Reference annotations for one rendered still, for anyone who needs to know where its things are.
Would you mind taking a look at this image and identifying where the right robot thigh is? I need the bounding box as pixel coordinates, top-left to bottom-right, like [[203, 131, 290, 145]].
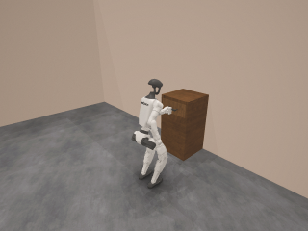
[[143, 138, 167, 159]]

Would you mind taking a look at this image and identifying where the robot right hand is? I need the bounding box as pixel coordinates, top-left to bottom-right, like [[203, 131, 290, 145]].
[[156, 146, 167, 163]]

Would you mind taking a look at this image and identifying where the humanoid robot head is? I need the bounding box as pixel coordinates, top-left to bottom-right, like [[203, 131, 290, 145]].
[[145, 79, 163, 100]]

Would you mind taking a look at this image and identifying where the cabinet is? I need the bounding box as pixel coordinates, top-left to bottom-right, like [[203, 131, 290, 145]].
[[161, 89, 209, 161]]

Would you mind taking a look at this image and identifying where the robot left forearm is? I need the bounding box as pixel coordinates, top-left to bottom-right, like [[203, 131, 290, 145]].
[[159, 109, 166, 116]]

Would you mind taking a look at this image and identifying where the robot right forearm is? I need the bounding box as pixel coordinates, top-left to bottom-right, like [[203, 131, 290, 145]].
[[150, 120, 163, 147]]

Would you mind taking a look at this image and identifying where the robot left hand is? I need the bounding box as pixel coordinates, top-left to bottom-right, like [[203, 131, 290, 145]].
[[164, 106, 172, 115]]

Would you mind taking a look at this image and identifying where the drawer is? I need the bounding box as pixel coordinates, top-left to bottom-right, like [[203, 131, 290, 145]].
[[163, 98, 187, 118]]

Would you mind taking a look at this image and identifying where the right robot upper arm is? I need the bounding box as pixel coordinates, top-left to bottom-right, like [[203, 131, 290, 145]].
[[147, 100, 164, 127]]

